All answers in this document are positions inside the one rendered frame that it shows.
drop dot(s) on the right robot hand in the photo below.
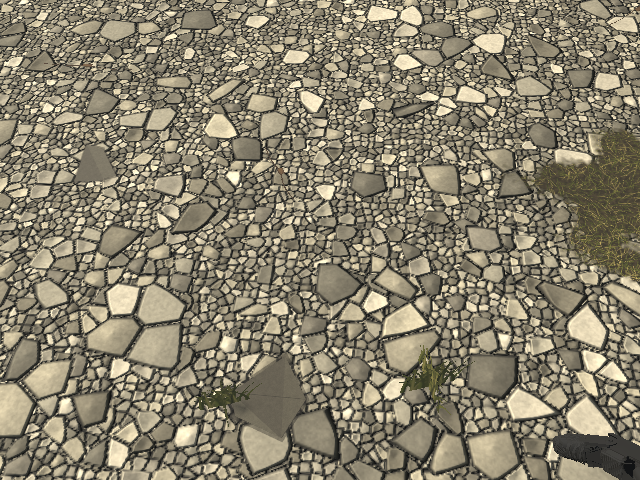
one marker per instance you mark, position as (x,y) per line
(616,455)

